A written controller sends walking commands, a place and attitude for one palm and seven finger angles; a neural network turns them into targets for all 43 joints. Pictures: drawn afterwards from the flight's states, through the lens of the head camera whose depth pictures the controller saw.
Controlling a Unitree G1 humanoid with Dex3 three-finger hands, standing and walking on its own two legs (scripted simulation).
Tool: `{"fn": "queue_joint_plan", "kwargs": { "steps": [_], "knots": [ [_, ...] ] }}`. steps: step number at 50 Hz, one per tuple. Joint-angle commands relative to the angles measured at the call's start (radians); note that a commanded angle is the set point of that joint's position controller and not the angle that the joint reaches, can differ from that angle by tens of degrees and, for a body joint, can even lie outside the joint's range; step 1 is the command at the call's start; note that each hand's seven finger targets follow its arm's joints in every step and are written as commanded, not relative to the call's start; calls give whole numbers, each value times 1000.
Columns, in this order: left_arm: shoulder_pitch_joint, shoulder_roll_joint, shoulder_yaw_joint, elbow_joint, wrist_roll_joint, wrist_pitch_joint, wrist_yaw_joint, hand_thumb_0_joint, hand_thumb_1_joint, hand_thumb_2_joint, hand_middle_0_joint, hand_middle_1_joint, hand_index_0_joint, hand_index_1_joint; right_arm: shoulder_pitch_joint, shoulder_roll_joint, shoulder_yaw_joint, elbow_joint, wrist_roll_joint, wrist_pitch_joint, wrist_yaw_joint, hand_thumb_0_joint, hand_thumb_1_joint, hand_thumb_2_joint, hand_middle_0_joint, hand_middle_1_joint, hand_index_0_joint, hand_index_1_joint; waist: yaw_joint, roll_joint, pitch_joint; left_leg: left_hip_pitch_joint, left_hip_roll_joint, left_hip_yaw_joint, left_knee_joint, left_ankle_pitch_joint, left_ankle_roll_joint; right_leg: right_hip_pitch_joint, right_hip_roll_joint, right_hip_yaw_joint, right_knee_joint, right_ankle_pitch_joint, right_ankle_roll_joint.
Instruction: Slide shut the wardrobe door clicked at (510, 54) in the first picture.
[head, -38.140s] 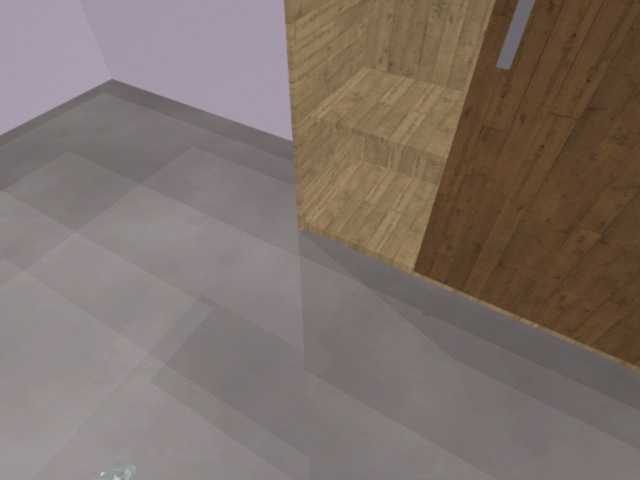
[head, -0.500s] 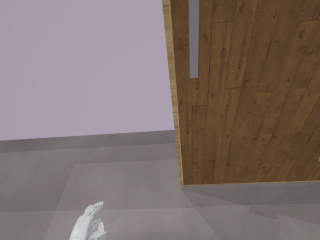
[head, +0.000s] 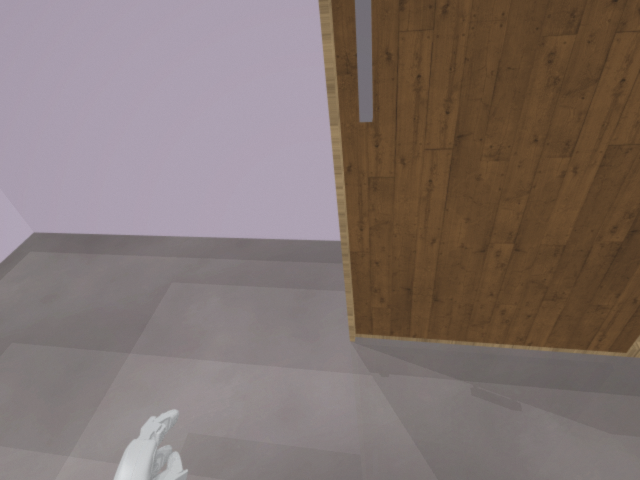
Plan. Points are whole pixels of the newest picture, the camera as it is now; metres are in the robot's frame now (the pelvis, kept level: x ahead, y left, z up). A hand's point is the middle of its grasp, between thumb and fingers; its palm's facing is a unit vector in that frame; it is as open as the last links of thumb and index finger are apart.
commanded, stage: stop stepping back and stand still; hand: right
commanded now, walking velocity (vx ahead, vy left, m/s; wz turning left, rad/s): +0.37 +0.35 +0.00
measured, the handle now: (364, 34) +0.79 -0.05 +0.29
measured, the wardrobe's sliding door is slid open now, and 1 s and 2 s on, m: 0.00 0.00 0.00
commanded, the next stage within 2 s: let the arm hang, fingers relaxed in 0.58 s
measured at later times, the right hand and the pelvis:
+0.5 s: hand out of the picture +0.16 -0.33 +0.20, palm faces +0.51 +0.81 -0.31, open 7.4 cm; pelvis -0.05 -0.05 +0.01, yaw -2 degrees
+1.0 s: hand out of the picture +0.03 -0.24 -0.15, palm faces +0.14 +0.98 -0.16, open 6.8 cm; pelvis -0.01 -0.06 +0.02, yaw -5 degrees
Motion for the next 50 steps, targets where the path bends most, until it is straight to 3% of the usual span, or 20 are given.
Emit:
{"fn": "queue_joint_plan", "kwargs": {
  "steps": [1,3,7,9,10,12,14,18,20,22,26,30,31,33,34,36,39,41,44,50],
  "knots": [
    [-155,126,62,-194,11,-58,-48,0,900,900,-200,-300,-200,-300,1,-293,-139,-402,1,-107,41,0,-900,-900,200,300,200,300,-16,-325,116,-166,-42,-58,384,114,-26,-118,-290,541,-751,-562,-150],
    [-166,114,56,-193,10,-48,-53,0,900,900,-200,-300,-200,-300,80,-275,-136,-460,-8,-111,35,0,-900,-900,200,300,200,300,-44,-389,37,9,-43,33,145,171,-6,-112,-194,204,-665,-411,-84],
    [-124,93,44,-190,23,-14,-28,0,900,900,-200,-300,-200,-300,176,-239,-111,-258,-13,-53,23,0,-900,-900,200,300,200,300,-53,-422,-41,475,-134,152,-303,9,41,-273,-133,29,-551,-367,-15],
    [-99,80,38,-170,-1,-8,-20,0,900,900,-200,-300,-200,-300,159,-229,-88,-184,-11,-7,34,0,-900,-900,200,300,200,300,-58,-92,-33,430,-47,47,-627,23,88,-207,8,-106,-94,-237,3],
    [-91,82,47,-170,-18,-4,-18,0,900,900,-200,-300,-200,-300,112,-258,-97,-188,-12,-2,34,0,-900,-900,200,300,200,300,-33,166,-8,312,155,-232,-705,96,200,-255,98,-130,320,-157,4],
    [-126,73,18,-194,-20,-36,-19,0,900,900,-200,-300,-200,-300,-46,-414,-232,-315,9,-51,-1,0,-900,-900,200,300,200,300,-2,100,36,102,336,-419,-743,265,272,-315,25,30,695,-135,1],
    [-106,115,57,-158,-21,-47,-10,0,900,900,-200,-300,-200,-300,-10,-239,-98,-185,9,-41,10,0,-900,-900,200,300,200,300,-5,189,99,69,319,-478,-740,-43,250,-292,-33,89,428,-83,-8],
    [-123,96,28,-132,-10,-48,25,0,900,900,-200,-300,-200,-300,-79,-171,-1,-226,2,-53,0,0,-900,-900,200,300,200,300,30,-152,39,-66,113,-25,-372,19,106,257,56,-121,-285,25,-15],
    [-112,139,44,-165,-3,-81,17,0,900,900,-200,-300,-200,-300,-120,-226,-43,-350,-11,-105,-8,0,-900,-900,200,300,200,300,4,-523,12,-312,-84,37,81,-96,-14,394,-281,526,-571,-73,-108],
    [-117,117,53,-164,1,-90,-10,0,900,900,-200,-300,-200,-300,-75,-286,-114,-364,-12,-121,13,0,-900,-900,200,300,200,300,8,-302,70,-267,-20,-97,211,47,-22,186,-321,638,-664,-271,-161],
    [-121,98,48,-174,-3,-80,-54,0,900,900,-200,-300,-200,-300,184,-235,-136,-398,-24,-121,16,0,-900,-900,200,300,200,300,-26,-399,21,5,12,5,-50,195,-19,4,-192,168,-584,-196,-132],
    [-89,101,44,-204,-8,-42,-35,0,900,900,-200,-300,-200,-300,288,-233,-168,-223,-14,-95,4,0,-900,-900,200,300,200,300,-26,-295,-30,352,-64,109,-415,147,-9,-135,-127,38,-445,-290,-79],
    [-88,99,43,-204,-11,-32,-29,0,900,900,-200,-300,-200,-300,275,-226,-159,-191,-14,-81,1,0,-900,-900,200,300,200,300,-28,-181,-27,397,-45,67,-502,128,3,-174,-77,4,-318,-275,-61],
    [-83,84,38,-209,-19,-32,-20,0,900,900,-200,-300,-200,-300,262,-249,-164,-136,-4,-59,-6,0,-900,-900,200,300,200,300,-11,153,-14,313,258,-449,-732,191,152,-248,83,-47,153,-124,-20],
    [-104,150,23,-82,-15,-35,-100,0,900,900,-200,-300,-200,-300,218,-29,234,544,-115,65,135,0,-900,-900,200,300,200,300,25,1,20,240,433,-183,-485,994,135,-343,-21,-64,242,-195,4],
    [7,112,33,-47,-15,48,-88,0,900,900,-200,-300,-200,-300,112,9,292,581,-91,142,158,0,-900,-900,200,300,200,300,38,158,-30,14,286,-191,-495,560,131,-104,20,-59,182,-182,8],
    [36,134,37,-13,18,75,-95,0,900,900,-200,-300,-200,-300,19,12,333,763,-86,157,152,0,-900,-900,200,300,200,300,43,269,0,74,200,-28,-373,720,51,6,59,-72,-118,29,-21],
    [23,187,44,23,35,76,-87,0,900,900,-200,-300,-200,-300,43,28,355,892,-85,164,157,0,-900,-900,200,300,200,300,14,87,-35,15,120,-1,-310,538,-34,140,-48,83,-191,394,-76],
    [-29,166,20,93,32,75,-76,0,900,900,-200,-300,-200,-300,-50,19,370,1073,-79,176,160,0,-900,-900,200,300,200,300,1,-145,54,86,76,-4,-390,281,-46,9,-58,82,-311,260,-75],
    [6,81,5,243,21,76,-58,0,900,900,-200,-300,-200,-300,-7,67,385,1375,-64,147,150,0,-900,-900,200,300,200,300,-3,-246,-10,181,99,-46,-550,399,-15,146,-11,-3,-360,204,-40]
  ]
}}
